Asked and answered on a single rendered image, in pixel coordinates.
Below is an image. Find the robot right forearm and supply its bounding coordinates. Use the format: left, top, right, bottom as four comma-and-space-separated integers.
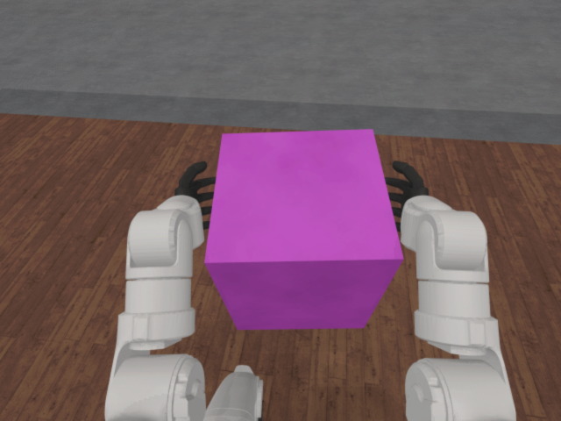
401, 196, 516, 421

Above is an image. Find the robot right upper arm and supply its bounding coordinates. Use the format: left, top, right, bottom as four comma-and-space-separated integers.
405, 358, 515, 421

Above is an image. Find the right robot hand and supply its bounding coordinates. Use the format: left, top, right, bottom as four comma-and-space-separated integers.
385, 161, 429, 232

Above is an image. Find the carton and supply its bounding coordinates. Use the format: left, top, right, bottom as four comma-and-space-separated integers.
204, 129, 404, 330

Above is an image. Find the left robot thigh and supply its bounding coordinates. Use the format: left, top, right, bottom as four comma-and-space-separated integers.
203, 372, 263, 421

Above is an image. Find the left robot hand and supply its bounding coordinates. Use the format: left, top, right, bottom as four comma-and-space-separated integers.
174, 161, 216, 230

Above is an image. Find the robot left forearm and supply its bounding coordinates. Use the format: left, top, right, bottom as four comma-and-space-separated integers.
104, 195, 204, 420

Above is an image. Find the robot left upper arm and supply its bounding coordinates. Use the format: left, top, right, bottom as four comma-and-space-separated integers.
105, 353, 206, 421

